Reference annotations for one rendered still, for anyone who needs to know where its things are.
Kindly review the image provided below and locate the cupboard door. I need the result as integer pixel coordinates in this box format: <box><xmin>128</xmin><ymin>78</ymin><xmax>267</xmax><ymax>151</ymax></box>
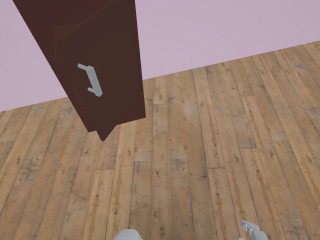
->
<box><xmin>51</xmin><ymin>0</ymin><xmax>141</xmax><ymax>142</ymax></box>

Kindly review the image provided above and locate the robot left thigh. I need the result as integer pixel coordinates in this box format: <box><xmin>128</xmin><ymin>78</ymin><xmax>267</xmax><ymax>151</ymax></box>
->
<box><xmin>112</xmin><ymin>229</ymin><xmax>143</xmax><ymax>240</ymax></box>

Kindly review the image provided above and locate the handle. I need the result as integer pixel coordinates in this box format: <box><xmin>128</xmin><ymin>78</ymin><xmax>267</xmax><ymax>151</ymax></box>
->
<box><xmin>77</xmin><ymin>63</ymin><xmax>103</xmax><ymax>97</ymax></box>

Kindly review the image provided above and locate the right robot hand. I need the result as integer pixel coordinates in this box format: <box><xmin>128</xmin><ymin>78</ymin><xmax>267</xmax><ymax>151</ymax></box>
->
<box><xmin>239</xmin><ymin>220</ymin><xmax>268</xmax><ymax>240</ymax></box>

